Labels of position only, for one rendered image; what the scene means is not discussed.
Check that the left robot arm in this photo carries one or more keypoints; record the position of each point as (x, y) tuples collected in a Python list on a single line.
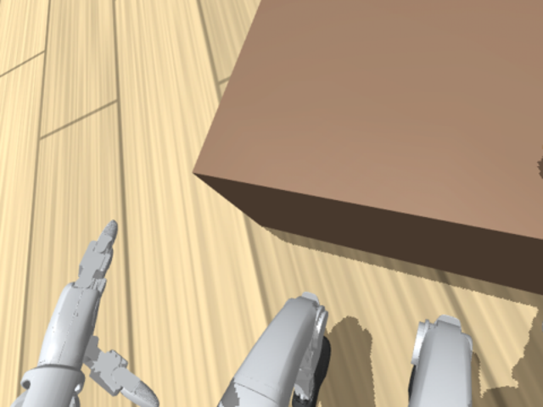
[(51, 386)]

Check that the left robot foot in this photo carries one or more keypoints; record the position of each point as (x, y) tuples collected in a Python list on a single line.
[(319, 375)]

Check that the left robot hand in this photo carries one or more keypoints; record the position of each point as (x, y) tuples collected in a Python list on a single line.
[(69, 338)]

